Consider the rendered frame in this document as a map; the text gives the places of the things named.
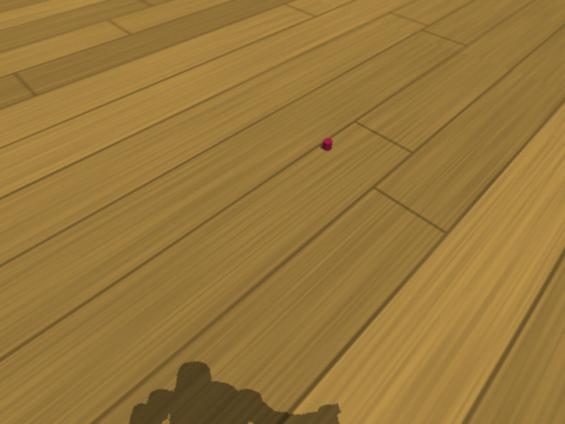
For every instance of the tin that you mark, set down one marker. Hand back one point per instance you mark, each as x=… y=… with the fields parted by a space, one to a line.
x=327 y=144

